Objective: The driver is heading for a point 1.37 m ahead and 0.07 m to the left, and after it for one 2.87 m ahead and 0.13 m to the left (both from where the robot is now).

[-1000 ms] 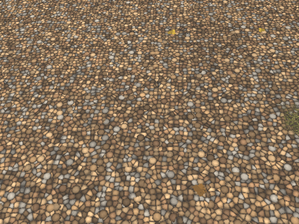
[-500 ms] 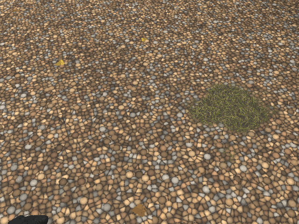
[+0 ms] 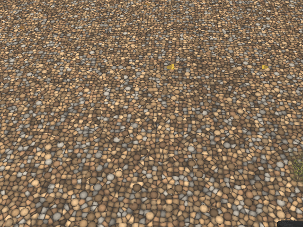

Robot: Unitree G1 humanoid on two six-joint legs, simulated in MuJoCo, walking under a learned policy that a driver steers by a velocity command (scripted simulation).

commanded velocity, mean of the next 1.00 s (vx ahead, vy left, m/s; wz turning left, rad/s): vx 0.94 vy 0.00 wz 0.07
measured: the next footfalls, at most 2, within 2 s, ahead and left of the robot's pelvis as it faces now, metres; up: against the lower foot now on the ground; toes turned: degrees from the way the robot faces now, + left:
left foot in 0.16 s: +0.29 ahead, +0.17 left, +0.00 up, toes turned +14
right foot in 0.64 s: +0.78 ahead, +0.20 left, +0.00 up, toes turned +18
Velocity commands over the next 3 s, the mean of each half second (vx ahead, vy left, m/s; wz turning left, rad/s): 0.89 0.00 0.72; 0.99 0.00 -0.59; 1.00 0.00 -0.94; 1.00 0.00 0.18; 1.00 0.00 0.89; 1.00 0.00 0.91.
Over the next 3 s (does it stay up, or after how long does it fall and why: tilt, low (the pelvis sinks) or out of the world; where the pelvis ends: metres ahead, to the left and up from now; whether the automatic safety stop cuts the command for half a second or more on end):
stays up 2.54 0.10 -0.10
